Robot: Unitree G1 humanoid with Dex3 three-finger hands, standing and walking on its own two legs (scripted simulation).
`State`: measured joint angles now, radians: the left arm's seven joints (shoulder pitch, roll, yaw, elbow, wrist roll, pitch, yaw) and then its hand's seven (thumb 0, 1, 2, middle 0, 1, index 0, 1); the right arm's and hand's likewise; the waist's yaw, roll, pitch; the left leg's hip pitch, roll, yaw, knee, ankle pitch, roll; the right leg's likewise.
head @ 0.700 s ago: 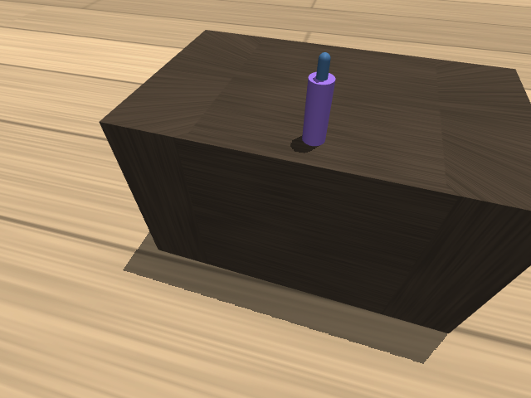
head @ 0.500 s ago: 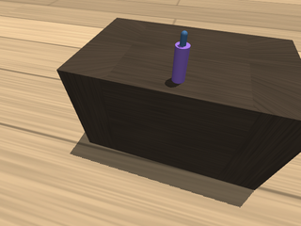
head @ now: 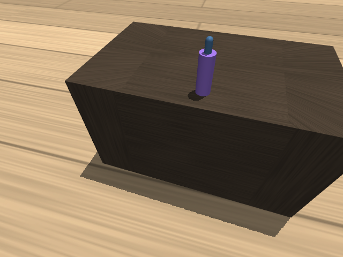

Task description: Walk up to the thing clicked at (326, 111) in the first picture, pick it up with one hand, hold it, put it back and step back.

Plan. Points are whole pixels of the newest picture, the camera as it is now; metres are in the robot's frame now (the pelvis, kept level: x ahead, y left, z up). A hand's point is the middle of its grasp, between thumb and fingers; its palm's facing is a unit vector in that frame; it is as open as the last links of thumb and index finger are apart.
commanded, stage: stand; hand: left
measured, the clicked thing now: (205, 67) +0.79 -0.11 +0.04
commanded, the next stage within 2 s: walk up in 0.42 s
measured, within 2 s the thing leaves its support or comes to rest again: neither
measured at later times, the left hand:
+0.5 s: hand out of the picture +0.07 +0.25 -0.16, palm faces -0.06 -0.94 -0.34, open 7.4 cm
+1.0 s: hand (120, 253) +0.18 +0.16 -0.16, palm faces -0.16 -0.92 -0.35, open 7.4 cm
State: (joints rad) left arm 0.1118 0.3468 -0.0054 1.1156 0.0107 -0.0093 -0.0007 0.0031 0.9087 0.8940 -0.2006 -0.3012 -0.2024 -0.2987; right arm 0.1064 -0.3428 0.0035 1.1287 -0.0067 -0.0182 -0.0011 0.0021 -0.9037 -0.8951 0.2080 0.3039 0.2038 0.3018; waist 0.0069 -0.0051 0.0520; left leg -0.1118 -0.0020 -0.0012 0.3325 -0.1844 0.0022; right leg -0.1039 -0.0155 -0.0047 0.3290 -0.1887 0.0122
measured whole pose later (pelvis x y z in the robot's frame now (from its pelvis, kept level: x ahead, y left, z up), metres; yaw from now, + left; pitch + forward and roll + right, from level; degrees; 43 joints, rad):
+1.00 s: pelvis +0.13 -0.10 -0.02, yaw -12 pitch -4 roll -1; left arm 0.37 0.37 0.06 0.91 0.02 -0.04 -0.05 0.00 0.90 0.89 -0.20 -0.30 -0.21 -0.30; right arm 0.24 -0.42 -0.07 0.90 -0.03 -0.02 0.06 0.00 -0.91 -0.90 0.21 0.30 0.20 0.30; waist 0.05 0.04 0.09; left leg -0.45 0.08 0.02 0.89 -0.39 0.02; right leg -0.20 0.02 0.01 0.53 -0.27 -0.03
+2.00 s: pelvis +0.30 -0.10 -0.03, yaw -19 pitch -1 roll -1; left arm 0.12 0.42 0.06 0.94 0.00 0.03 -0.01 0.00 0.91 0.89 -0.20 -0.30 -0.20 -0.30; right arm 0.20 -0.39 -0.03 0.94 -0.02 -0.02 -0.01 0.00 -0.90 -0.89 0.21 0.30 0.21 0.30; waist 0.01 -0.04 0.10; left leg -0.33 0.06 -0.01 0.73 -0.38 -0.02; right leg -0.34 0.01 0.01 0.73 -0.40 -0.04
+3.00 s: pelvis +0.31 -0.09 +0.00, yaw -19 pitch -2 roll +0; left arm 0.06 0.34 0.02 1.17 0.01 0.00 -0.01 0.00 0.91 0.89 -0.20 -0.30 -0.20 -0.30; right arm 0.09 -0.35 -0.01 1.15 -0.01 -0.02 0.00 0.00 -0.90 -0.90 0.21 0.30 0.20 0.30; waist 0.00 0.00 0.04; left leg -0.13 0.03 0.00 0.35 -0.19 -0.02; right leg -0.12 -0.03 0.01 0.33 -0.18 0.03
